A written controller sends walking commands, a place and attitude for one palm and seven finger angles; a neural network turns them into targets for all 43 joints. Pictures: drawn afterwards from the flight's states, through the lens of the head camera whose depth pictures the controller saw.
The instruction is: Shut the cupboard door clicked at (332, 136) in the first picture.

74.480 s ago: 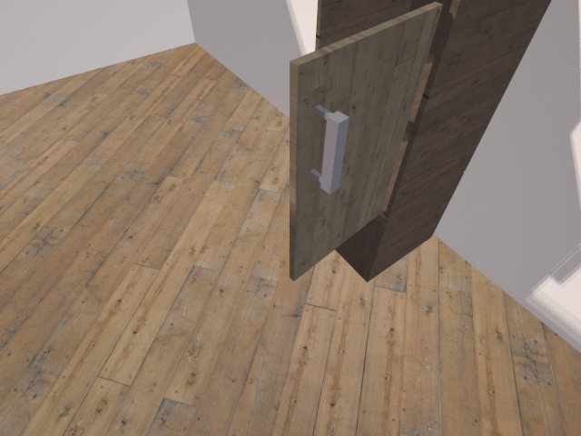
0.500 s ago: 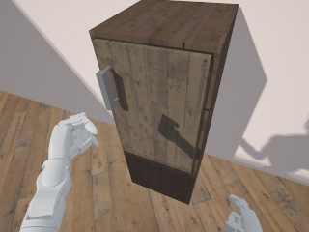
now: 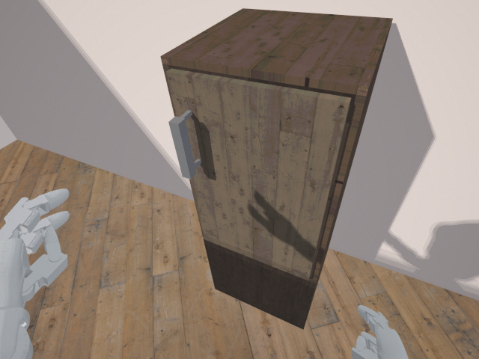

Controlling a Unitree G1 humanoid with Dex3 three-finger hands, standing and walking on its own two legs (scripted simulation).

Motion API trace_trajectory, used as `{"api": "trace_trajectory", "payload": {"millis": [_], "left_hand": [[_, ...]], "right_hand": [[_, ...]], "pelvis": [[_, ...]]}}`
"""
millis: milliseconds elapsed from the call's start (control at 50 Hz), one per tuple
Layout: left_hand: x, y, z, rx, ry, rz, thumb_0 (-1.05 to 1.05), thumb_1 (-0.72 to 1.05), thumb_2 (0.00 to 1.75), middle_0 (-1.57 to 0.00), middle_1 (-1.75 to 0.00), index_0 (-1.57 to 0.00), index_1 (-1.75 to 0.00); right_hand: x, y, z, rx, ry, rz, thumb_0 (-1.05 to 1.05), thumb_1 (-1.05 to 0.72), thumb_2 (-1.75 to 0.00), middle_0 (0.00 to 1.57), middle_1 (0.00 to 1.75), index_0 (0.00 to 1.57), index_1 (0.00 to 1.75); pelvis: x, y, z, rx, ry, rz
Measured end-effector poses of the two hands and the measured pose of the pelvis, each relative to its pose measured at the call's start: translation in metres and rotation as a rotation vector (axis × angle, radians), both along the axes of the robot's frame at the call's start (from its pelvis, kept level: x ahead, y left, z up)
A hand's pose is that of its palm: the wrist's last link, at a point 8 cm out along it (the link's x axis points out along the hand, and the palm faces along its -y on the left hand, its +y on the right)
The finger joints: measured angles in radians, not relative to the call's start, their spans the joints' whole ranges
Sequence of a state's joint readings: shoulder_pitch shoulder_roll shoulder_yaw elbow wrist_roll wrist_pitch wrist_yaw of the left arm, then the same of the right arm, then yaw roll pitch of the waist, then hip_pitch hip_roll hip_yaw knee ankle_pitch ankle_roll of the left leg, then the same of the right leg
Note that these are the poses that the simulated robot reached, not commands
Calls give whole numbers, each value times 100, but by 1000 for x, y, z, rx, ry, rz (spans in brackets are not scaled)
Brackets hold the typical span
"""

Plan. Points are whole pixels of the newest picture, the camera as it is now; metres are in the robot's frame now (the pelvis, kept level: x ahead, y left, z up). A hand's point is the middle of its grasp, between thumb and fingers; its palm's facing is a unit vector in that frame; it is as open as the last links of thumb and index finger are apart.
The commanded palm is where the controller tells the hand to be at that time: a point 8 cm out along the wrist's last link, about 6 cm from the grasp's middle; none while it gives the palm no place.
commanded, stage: draw the hand back to the body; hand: left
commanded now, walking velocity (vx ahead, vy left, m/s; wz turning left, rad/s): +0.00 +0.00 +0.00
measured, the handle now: (188, 144) +0.54 +0.19 +0.08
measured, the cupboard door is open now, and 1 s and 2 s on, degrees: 0 0 0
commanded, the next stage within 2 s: step back with the hand held close in 0.38 s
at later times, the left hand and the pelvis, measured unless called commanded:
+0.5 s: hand (61, 257) +0.19 +0.26 +0.16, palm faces +0.45 -0.80 -0.39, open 7.4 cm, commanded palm +0.14 +0.30 +0.17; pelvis +0.00 +0.00 +0.00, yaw +0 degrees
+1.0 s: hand (31, 278) +0.16 +0.28 +0.16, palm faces +0.39 -0.79 -0.48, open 7.4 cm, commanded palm +0.10 +0.32 +0.17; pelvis -0.04 +0.02 -0.01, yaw -1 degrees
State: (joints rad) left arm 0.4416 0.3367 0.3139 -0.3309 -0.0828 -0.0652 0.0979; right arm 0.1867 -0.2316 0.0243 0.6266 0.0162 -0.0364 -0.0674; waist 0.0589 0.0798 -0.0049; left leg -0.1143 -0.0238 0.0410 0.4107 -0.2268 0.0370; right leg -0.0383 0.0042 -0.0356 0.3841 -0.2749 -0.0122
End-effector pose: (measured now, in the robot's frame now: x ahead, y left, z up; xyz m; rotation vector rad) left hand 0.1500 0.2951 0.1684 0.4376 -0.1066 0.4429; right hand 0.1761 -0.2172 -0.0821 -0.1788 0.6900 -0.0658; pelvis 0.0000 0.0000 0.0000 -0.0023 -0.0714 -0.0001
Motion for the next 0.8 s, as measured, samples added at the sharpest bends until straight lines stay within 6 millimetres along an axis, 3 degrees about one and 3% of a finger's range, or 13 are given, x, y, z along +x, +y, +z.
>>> {"api": "trace_trajectory", "payload": {"millis": [100,240,580,800], "left_hand": [[-14,11,4,25,-3,57,2,89,90,-32,-42,-32,-43],[-9,6,-1,-12,-15,60,2,89,90,-23,-33,-23,-34],[0,3,8,44,-19,16,2,89,90,-21,-30,-21,-31],[-2,8,1,93,41,-55,2,89,90,-21,-30,-21,-31]], "right_hand": [[5,2,0,-9,-6,16,1,-90,-89,20,30,20,30],[7,5,0,-16,-8,31,1,-90,-89,20,30,21,30],[-4,-7,-2,-12,22,-11,1,-90,-89,20,30,21,30],[-26,-22,-4,-65,81,-124,1,-90,-89,20,30,20,30]], "pelvis": [[1,1,0,-2,0,7],[0,1,0,0,1,13],[0,-4,-1,-10,25,6],[-12,11,-5,-11,84,-14]]}}
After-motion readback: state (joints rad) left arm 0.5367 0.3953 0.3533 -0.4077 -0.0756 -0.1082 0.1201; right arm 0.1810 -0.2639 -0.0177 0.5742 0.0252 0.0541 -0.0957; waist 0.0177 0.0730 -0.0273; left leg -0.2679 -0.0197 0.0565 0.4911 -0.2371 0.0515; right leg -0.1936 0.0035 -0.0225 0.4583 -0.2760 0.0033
